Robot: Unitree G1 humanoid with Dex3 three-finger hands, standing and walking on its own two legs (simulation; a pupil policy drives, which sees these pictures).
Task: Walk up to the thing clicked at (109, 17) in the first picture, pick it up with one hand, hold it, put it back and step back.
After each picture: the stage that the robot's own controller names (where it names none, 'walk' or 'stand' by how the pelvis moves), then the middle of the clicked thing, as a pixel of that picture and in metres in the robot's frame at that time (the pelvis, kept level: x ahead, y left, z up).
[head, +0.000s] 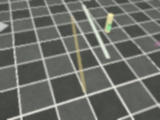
stand; (108, 23) +1.76 -0.39 -0.65
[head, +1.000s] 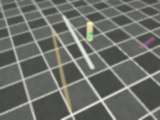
walk; (89, 31) +1.65 -0.01 -0.62
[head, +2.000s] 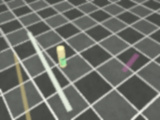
walk; (61, 57) +1.10 +0.25 -0.65
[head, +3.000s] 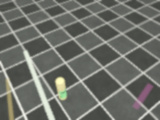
walk; (61, 89) +0.72 +0.20 -0.65
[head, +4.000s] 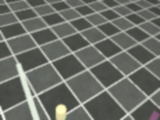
walk; (61, 117) +0.49 +0.11 -0.63
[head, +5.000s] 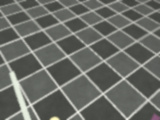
stand; out of the picture +0.40 +0.16 -0.65
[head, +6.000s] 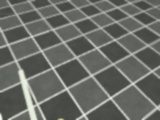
stand; out of the picture +0.38 +0.12 -0.65
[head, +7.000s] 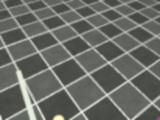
stand; out of the picture +0.43 +0.14 -0.66
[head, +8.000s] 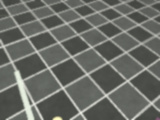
stand; out of the picture +0.41 +0.14 -0.66
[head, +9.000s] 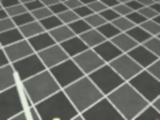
stand; out of the picture +0.40 +0.15 -0.66
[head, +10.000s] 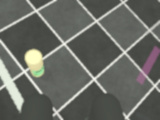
go down; (35, 65) +0.46 +0.17 -0.36
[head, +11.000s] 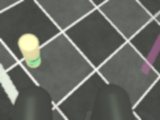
go down; (31, 53) +0.48 +0.18 -0.27
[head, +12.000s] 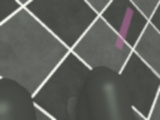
close in; out of the picture +0.47 +0.22 -0.17
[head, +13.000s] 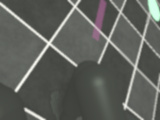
close; out of the picture +0.47 +0.24 -0.16
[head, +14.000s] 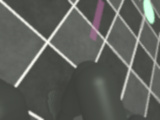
lift; out of the picture +0.45 +0.24 -0.17
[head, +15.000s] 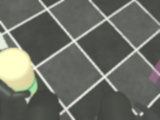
lift; (21, 78) +0.33 +0.19 -0.02
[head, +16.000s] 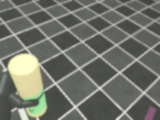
hold; (31, 90) +0.31 +0.16 +0.06
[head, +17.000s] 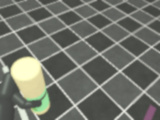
hold; (34, 90) +0.31 +0.15 +0.04
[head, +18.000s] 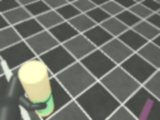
crouch; (39, 93) +0.31 +0.13 +0.02
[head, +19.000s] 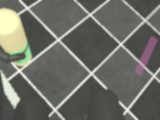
crouch; (15, 44) +0.45 +0.17 -0.04
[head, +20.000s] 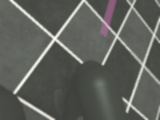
lower; out of the picture +0.46 +0.24 -0.18
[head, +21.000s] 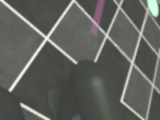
lower; out of the picture +0.46 +0.25 -0.17
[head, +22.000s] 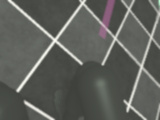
lower; out of the picture +0.45 +0.24 -0.17
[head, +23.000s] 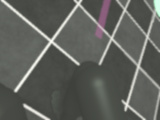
lower; out of the picture +0.45 +0.23 -0.17
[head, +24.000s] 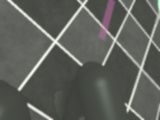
loosen; out of the picture +0.45 +0.21 -0.16
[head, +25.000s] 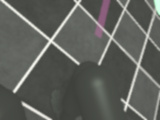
withdraw; out of the picture +0.45 +0.22 -0.18
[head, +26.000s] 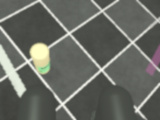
walk; (41, 60) +0.46 +0.16 -0.27
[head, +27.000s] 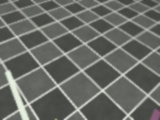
stand; out of the picture +0.38 +0.13 -0.59
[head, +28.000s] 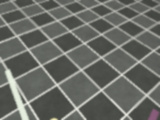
stand; out of the picture +0.39 +0.14 -0.60
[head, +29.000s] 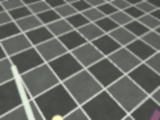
stand; out of the picture +0.39 +0.13 -0.62
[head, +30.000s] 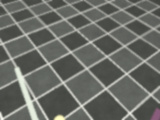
walk; out of the picture +0.40 +0.13 -0.65
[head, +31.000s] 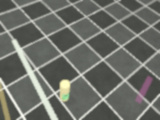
walk; (64, 91) +0.57 +0.06 -0.63
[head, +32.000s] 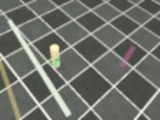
walk; (55, 56) +0.87 +0.21 -0.62
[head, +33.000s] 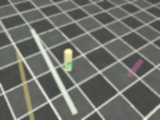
stand; (68, 60) +1.03 +0.12 -0.64
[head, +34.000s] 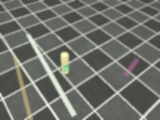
stand; (64, 63) +1.04 +0.14 -0.66
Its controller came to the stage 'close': yes
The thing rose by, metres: 0.69
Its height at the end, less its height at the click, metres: +0.00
